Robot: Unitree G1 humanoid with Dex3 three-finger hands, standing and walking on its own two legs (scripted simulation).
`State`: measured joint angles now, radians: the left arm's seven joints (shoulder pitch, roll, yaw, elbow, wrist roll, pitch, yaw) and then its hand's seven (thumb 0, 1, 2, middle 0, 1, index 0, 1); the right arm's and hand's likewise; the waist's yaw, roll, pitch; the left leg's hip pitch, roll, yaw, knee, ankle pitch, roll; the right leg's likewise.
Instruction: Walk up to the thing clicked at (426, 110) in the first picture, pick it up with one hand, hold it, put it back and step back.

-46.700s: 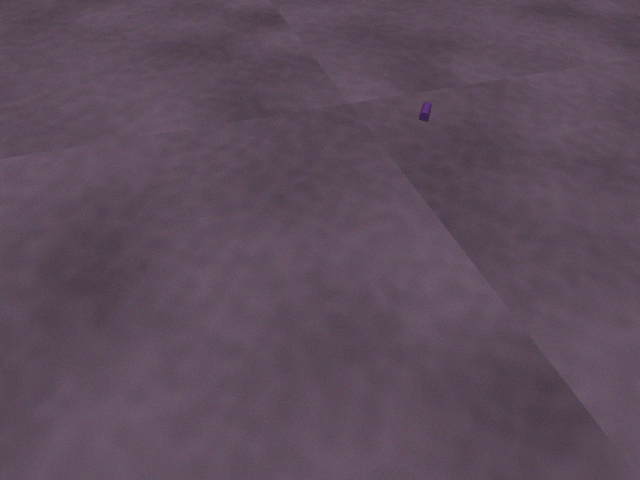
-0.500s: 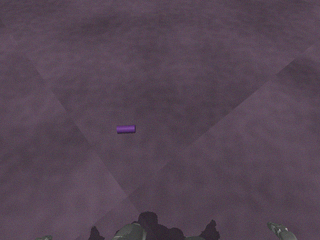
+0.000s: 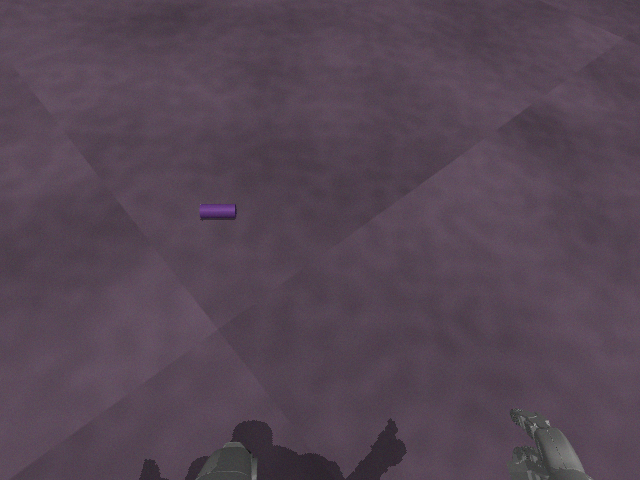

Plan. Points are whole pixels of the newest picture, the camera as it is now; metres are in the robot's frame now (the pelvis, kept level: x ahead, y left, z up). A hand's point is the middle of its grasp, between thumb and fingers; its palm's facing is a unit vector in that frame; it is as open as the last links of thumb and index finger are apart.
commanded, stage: step back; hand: left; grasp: from above
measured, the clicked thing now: (218, 211) +1.06 +0.34 -0.73
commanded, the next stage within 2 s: stand in 1.14 s
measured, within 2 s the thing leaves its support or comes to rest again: neither
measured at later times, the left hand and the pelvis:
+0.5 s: hand out of the picture -0.02 +0.28 -0.13, palm faces +0.08 -0.91 -0.40, open 7.4 cm; pelvis -0.05 -0.01 +0.02, yaw +6 degrees
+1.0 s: hand out of the picture +0.06 +0.26 -0.13, palm faces +0.16 -0.91 -0.39, open 7.4 cm; pelvis +0.00 -0.02 +0.00, yaw +9 degrees
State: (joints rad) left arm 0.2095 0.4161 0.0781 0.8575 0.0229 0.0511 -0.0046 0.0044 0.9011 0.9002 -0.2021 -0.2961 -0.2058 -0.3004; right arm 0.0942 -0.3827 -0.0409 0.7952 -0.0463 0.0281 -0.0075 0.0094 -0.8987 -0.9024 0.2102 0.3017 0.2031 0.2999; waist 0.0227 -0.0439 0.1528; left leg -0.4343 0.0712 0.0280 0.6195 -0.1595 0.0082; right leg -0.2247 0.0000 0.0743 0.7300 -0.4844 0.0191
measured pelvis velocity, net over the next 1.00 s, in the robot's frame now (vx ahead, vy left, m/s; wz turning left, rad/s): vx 0.00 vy -0.02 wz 0.16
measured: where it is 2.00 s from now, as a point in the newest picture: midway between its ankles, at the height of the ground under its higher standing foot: outside the picture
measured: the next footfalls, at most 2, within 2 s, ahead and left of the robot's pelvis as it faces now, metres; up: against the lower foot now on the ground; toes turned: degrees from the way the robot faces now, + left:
right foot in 0.02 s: -0.01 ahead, -0.14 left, +0.00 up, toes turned +2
left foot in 0.36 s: -0.03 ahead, +0.11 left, +0.00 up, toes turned +4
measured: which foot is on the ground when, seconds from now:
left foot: down 0.00-0.06, up 0.08-0.34, down 0.36-0.70, up 0.72-0.96, down 0.98-1.00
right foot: up 0.00-0.00, down 0.02-0.40, up 0.42-0.64, down 0.66-1.00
